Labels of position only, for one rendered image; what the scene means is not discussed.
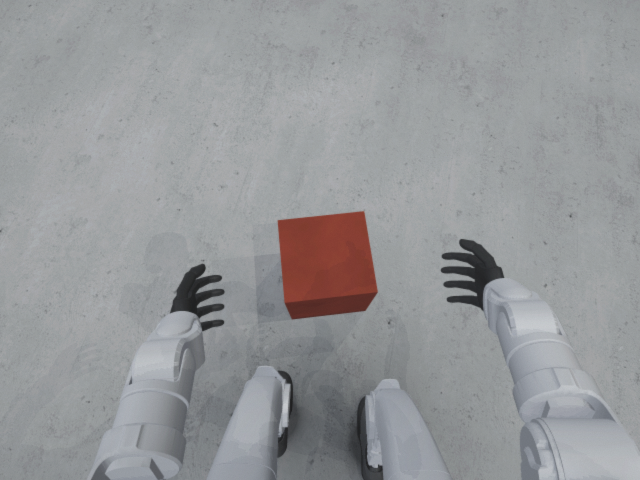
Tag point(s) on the right robot forearm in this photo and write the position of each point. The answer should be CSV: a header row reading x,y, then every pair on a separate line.
x,y
549,381

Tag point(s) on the carton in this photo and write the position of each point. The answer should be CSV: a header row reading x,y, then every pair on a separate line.
x,y
327,265

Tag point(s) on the robot right upper arm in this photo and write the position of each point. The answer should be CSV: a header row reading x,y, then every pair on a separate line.
x,y
577,449

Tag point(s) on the left robot forearm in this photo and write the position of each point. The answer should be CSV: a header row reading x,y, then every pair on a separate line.
x,y
146,441

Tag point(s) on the robot right shin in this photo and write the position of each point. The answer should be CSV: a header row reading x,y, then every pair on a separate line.
x,y
374,455

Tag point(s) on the left robot thigh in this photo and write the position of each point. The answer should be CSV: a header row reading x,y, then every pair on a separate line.
x,y
249,448

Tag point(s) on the right robot hand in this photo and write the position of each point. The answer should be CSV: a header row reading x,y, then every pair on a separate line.
x,y
485,270

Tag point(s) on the left robot hand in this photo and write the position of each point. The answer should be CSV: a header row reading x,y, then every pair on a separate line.
x,y
187,299

